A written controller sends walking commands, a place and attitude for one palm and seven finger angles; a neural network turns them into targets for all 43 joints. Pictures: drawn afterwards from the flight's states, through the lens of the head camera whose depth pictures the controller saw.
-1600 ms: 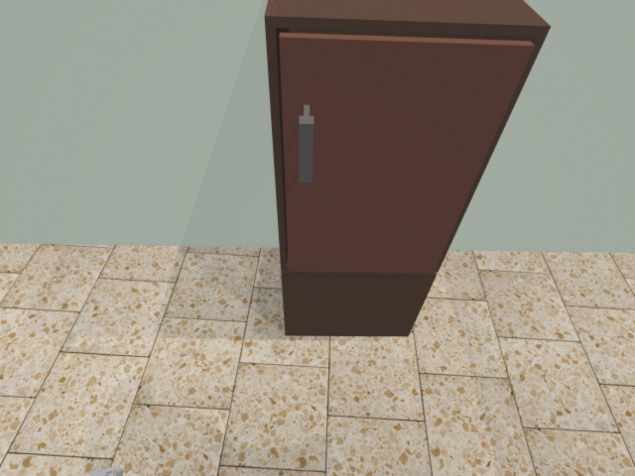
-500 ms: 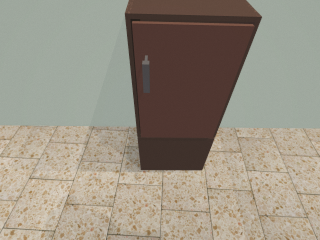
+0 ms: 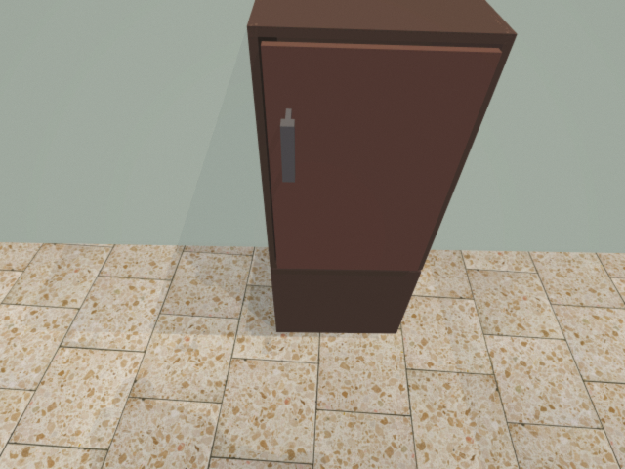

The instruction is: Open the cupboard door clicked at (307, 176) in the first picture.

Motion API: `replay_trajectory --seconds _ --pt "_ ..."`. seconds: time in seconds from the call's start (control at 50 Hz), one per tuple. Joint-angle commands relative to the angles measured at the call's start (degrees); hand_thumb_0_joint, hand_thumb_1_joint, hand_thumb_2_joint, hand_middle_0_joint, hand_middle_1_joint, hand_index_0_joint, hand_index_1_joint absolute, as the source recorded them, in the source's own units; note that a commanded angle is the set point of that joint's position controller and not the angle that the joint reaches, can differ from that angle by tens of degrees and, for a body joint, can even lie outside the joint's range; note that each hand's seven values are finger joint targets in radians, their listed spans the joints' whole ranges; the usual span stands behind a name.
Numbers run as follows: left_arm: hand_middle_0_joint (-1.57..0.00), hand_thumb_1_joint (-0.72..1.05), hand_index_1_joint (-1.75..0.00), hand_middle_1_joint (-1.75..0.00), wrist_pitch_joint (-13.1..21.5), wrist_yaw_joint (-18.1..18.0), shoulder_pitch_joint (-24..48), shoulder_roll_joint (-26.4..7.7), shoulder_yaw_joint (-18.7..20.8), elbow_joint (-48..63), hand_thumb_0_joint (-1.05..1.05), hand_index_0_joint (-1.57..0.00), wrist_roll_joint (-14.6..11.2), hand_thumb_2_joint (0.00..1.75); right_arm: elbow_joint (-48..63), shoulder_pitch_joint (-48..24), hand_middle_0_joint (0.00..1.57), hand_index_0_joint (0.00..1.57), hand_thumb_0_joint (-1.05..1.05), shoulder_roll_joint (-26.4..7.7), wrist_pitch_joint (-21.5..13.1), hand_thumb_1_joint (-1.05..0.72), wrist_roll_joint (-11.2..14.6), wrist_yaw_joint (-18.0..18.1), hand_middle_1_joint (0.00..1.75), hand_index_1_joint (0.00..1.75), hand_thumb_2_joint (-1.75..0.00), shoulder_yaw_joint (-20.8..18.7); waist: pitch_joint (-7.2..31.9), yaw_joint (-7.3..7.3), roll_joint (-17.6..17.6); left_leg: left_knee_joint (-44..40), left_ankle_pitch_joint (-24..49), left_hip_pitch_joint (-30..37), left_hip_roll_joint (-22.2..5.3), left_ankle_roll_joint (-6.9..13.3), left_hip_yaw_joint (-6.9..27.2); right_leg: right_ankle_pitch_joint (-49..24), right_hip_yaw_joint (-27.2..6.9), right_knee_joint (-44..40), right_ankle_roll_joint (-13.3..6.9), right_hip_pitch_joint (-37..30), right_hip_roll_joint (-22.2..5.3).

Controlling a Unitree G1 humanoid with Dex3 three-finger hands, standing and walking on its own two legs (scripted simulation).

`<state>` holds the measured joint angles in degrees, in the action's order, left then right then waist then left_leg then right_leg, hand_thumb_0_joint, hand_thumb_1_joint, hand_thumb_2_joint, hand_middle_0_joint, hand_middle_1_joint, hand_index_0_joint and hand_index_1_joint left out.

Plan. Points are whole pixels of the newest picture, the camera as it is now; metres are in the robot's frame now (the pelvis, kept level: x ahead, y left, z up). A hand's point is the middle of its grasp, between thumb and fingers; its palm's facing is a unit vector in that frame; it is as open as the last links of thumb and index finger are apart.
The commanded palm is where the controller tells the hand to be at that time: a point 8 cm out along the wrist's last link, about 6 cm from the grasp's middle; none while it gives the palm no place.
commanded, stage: take the last steps up to it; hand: left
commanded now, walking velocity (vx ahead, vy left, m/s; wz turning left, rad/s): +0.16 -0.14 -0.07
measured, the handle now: (288, 145) +0.65 +0.09 +0.06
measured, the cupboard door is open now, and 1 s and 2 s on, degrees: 0 0 0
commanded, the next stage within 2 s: come to a stop and stand still in 0.12 s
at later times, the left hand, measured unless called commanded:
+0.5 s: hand out of the picture +0.00 +0.13 -0.19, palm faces +0.06 -0.98 -0.17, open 7.3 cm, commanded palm none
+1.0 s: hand out of the picture +0.06 +0.18 -0.18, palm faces +0.00 -0.98 -0.22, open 7.3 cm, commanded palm none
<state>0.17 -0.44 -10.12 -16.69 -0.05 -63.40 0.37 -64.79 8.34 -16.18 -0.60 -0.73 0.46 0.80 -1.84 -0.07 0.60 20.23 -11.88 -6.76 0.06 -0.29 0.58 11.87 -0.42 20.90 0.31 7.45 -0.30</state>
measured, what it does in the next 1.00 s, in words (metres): steps on the spot: left foot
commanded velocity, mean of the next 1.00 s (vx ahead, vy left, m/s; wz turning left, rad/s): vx -0.01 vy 0.00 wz -0.01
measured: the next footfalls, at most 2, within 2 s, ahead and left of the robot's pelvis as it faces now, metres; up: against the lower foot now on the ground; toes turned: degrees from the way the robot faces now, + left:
left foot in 0.50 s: +0.10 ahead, +0.10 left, +0.00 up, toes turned +3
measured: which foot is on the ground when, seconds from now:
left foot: down 0.00-0.30, up 0.32-0.48, down 0.50-1.00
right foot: down 0.00-1.00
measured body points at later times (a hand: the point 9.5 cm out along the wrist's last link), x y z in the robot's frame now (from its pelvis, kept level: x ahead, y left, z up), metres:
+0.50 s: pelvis +0.05 -0.03 -0.01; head +0.08 -0.02 +0.43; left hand +0.00 +0.18 -0.17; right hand +0.07 -0.26 -0.17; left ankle +0.06 +0.09 -0.75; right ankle +0.00 -0.12 -0.75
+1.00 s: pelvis +0.03 +0.00 +0.00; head +0.03 +0.00 +0.45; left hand +0.06 +0.24 -0.16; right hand +0.05 -0.24 -0.16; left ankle +0.06 +0.09 -0.75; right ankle -0.01 -0.12 -0.75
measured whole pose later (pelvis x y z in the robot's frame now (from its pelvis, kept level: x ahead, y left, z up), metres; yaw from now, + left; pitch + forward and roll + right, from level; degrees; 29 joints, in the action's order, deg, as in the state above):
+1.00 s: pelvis +0.03 +0.00 +0.00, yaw -1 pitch -2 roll +0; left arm 0.1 -1.9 -14.1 -11.3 0.3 -61.6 0.6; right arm -64.2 12.7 -9.9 -0.1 -0.7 1.1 0.0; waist -1.1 0.3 0.9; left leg 22.7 -9.8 -11.4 0.2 1.6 -4.5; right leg 15.4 -0.3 23.1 0.0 6.1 0.0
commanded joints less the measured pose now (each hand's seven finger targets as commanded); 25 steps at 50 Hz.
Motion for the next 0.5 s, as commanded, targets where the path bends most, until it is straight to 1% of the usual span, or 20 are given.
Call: replay_trajectory --seconds 0.0,0.02,0.06,0.1,0.16,0.18,0.2,0.22,0.24,0.26,0.28,0.3,0.32,0.34,0.38,0.4,0.42,0.44,0.46,0.48 --pt "-0.2 0.9 -0.3 -0.3 0.2 -0.8 -3.1 -4.4 0.7 1.5 0.0 -0.2 0.3 0.9 1.1 2.1 0.2 0.2 0.0 -5.3 -0.4 -0.9 -0.2 0.7 0.3 0.3 -0.9 -1.1 2.1 0.11 -0.3 -2.3 1.8 -0.2 -6.6 0.9 3.8 0.0 -3.9 -2.4 -0.7 1.1 -5.2" --pt "-0.2 0.9 -0.3 -0.3 -0.1 -0.6 -3.5 -4.4 0.8 1.3 0.0 -0.2 0.4 0.9 0.9 2.8 0.2 0.2 0.0 -5.5 -0.2 -0.9 -0.4 0.8 0.3 0.3 -0.9 -1.2 0.9 0.2 0.1 -2.4 -2.2 -1.2 -6.8 1.1 4.0 3.8 -3.7 -1.5 -0.8 2.3 -4.7" --pt "-0.2 0.9 -0.3 -0.3 -0.5 -0.2 -4.5 -3.9 1.0 1.4 0.0 -0.2 0.7 0.9 1.1 3.1 0.2 0.2 0.0 -6.2 0.1 -0.9 -0.6 0.8 0.3 0.3 -0.9 -1.8 -2.8 0.2 -1.8 -3.7 -9.7 -3.0 -7.9 2.1 5.5 8.7 -2.9 0.5 -1.1 6.0 -3.3" --pt "-0.2 0.9 -0.3 -0.3 -0.8 0.3 -5.3 -3.4 1.4 2.1 0.0 -0.2 1.0 0.9 1.3 4.4 0.2 0.2 0.0 -7.2 0.2 -0.9 -0.6 0.9 0.3 0.3 -0.9 -2.6 -4.8 0.3 -4.6 -6.3 -16.0 -4.7 -10.3 3.7 8.5 10.3 -0.9 4.6 -1.1 8.3 -1.6" --pt "-0.2 0.9 -0.3 -0.3 -0.8 1.0 -7.5 -1.6 2.0 3.2 0.0 -0.2 1.3 0.9 2.2 6.2 0.2 0.2 0.0 -8.1 0.0 -0.9 -0.6 1.6 0.3 0.3 -0.9 -3.8 -6.6 0.13 -7.3 -6.2 -14.6 -4.2 -14.1 6.8 12.5 8.8 1.1 10.0 -1.2 12.4 -0.4" --pt "-0.2 0.9 -0.3 -0.3 -0.7 1.1 -8.3 -1.3 2.2 3.3 0.0 -0.2 1.3 0.9 2.3 7.0 0.2 0.2 0.0 -7.7 -0.2 -0.9 -0.6 1.8 0.3 0.3 -0.9 -4.1 -5.6 0.14 -6.5 -5.0 -12.0 -3.2 -14.8 7.4 12.7 8.7 1.3 10.2 -1.3 12.2 -0.3" --pt "-0.2 0.9 -0.3 -0.3 -0.5 1.1 -9.5 -0.4 2.2 3.4 0.0 -0.2 1.3 0.9 2.6 7.3 0.2 0.2 0.0 -7.2 -0.3 -0.9 -0.5 1.9 0.3 0.3 -0.9 -4.2 -4.7 -0.5 -6.4 -2.6 -7.5 -4.0 -13.8 6.9 10.7 7.3 1.0 7.8 -1.4 9.9 -0.7" --pt "-0.2 0.9 -0.3 -0.3 -0.1 0.8 -11.4 -0.1 2.4 2.8 0.0 -0.2 1.1 0.9 2.7 6.7 0.2 0.2 0.0 -5.7 -0.4 -0.9 -0.4 2.0 0.3 0.3 -0.9 -3.9 -4.0 -1.43 -4.8 1.5 -2.0 -6.4 -11.2 5.3 7.1 2.8 -1.1 4.8 -1.9 5.2 -1.7" --pt "-0.2 0.9 -0.3 -0.3 0.5 0.2 -14.5 -1.1 2.8 1.7 0.0 -0.2 1.0 0.9 3.0 6.1 0.2 0.2 0.0 -3.1 -0.6 -0.9 -0.2 2.1 0.3 0.3 -0.9 -3.3 -2.8 -2.36 0.7 9.1 2.0 -10.4 -7.0 3.0 2.0 -6.0 -7.1 1.8 -3.2 -0.8 -5.3" --pt "-0.2 0.9 -0.3 -0.3 0.9 -0.6 -17.4 -3.4 3.4 0.5 0.0 -0.2 0.9 0.9 3.7 6.1 0.2 0.2 0.0 -0.1 -0.7 -0.9 0.0 2.2 0.3 0.3 -0.9 -2.6 -1.3 -2.62 9.5 16.4 -4.2 -15.6 -2.3 0.6 -3.8 -20.7 -14.4 -1.4 -4.5 -6.9 -11.1" --pt "-0.2 0.9 -0.3 -0.3 1.4 -1.3 -19.2 -3.8 3.4 -0.2 0.0 -0.2 0.6 0.9 4.6 4.4 0.2 0.2 0.0 1.0 -0.2 -0.9 0.1 2.3 0.3 0.3 -0.9 -2.3 -1.4 -3.07 11.7 20.8 -18.0 -17.9 -2.3 -0.1 -3.4 -38.6 -16.5 -1.3 -6.2 -7.8 -15.5" --pt "-0.2 0.9 -0.3 -0.3 1.6 -1.8 -18.3 -2.3 2.7 -0.4 0.0 -0.2 0.6 0.9 4.2 3.7 0.2 0.2 0.0 1.0 -0.1 -0.9 0.4 2.6 0.3 0.3 -0.9 -2.3 -1.4 -2.52 7.0 23.7 -19.5 -17.2 -3.4 0.0 -1.2 -50.9 -15.1 0.6 -8.0 -7.0 -16.3" --pt "-0.2 0.9 -0.3 -0.3 1.7 -2.2 -16.3 -2.2 2.5 0.0 0.0 -0.2 0.7 0.9 3.7 5.2 0.2 0.2 0.0 1.3 -0.3 -0.9 0.7 2.6 0.3 0.3 -0.9 -2.5 0.0 -1.17 4.9 24.5 -18.2 -17.1 -3.7 0.0 -1.0 -56.3 -12.9 2.4 -9.4 -8.9 -16.0" --pt "-0.2 0.9 -0.3 -0.3 1.9 -2.4 -15.2 -2.8 2.8 0.6 0.0 -0.2 0.8 0.9 3.4 5.5 0.2 0.2 0.0 0.8 -0.4 -0.9 0.9 2.7 0.3 0.3 -0.9 -2.6 1.5 -1.02 4.0 23.5 -17.1 -16.9 -3.8 0.1 -0.9 -58.1 -12.0 3.5 -10.2 -10.3 -15.7" --pt "-0.2 0.9 -0.3 -0.3 1.7 -2.9 -13.0 -2.7 2.8 1.5 0.0 -0.2 0.9 0.9 3.1 5.4 0.2 0.2 0.0 1.4 -0.2 -0.9 1.1 2.7 0.3 0.3 -0.9 -2.9 1.4 -0.41 3.4 18.4 -13.3 -14.5 -3.5 0.0 -1.5 -55.8 -10.1 4.6 -10.5 -8.5 -14.9" --pt "-0.2 0.9 -0.3 -0.3 1.3 -3.0 -12.8 -1.0 2.3 1.4 0.0 -0.2 0.7 0.9 2.7 6.5 0.2 0.2 0.0 3.2 0.1 -0.9 1.1 2.6 0.3 0.3 -0.9 -2.4 1.7 0.2 3.9 14.3 -9.1 -11.7 -3.3 -0.2 -2.1 -52.4 -9.1 5.1 -9.6 -6.4 -13.9" --pt "-0.2 0.9 -0.3 -0.3 0.9 -3.1 -12.4 -0.1 2.1 1.4 0.0 -0.2 0.4 0.9 2.1 7.8 0.2 0.2 0.0 3.9 0.4 -0.9 0.9 2.6 0.3 0.3 -0.9 -2.4 1.9 0.86 4.1 9.6 -3.2 -7.4 -3.0 -0.4 -2.6 -48.5 -7.9 6.0 -8.1 -3.8 -12.6" --pt "-0.2 0.9 -0.3 -0.3 0.7 -3.0 -12.1 0.2 2.1 1.5 0.0 -0.2 0.2 0.9 1.5 9.2 0.2 0.2 0.0 3.4 0.6 -0.9 0.8 2.7 0.3 0.3 -0.9 -2.5 2.5 1.48 3.8 5.8 8.7 -2.1 -3.6 -0.1 -2.4 -43.1 -6.2 7.2 -5.6 -0.4 -10.4" --pt "-0.2 0.9 -0.3 -0.3 0.4 -2.9 -12.3 1.0 2.1 1.9 0.0 -0.2 0.0 0.9 1.7 9.1 0.2 0.2 0.0 1.9 0.5 -0.9 0.5 2.7 0.3 0.3 -0.9 -2.8 2.7 0.98 1.5 7.2 22.7 2.3 -6.0 0.9 -1.2 -36.2 -4.5 7.4 -3.0 3.6 -7.6" --pt "-0.2 0.9 -0.3 -0.3 0.1 -3.1 -12.3 1.5 2.2 2.4 0.0 -0.2 0.4 0.9 1.8 10.4 0.2 0.2 0.0 1.1 0.6 -0.9 0.4 2.6 0.3 0.3 -0.9 -3.1 3.2 1.12 0.6 8.2 27.7 3.6 -7.8 1.9 -0.7 -26.4 -3.8 6.8 -2.2 5.2 -5.9"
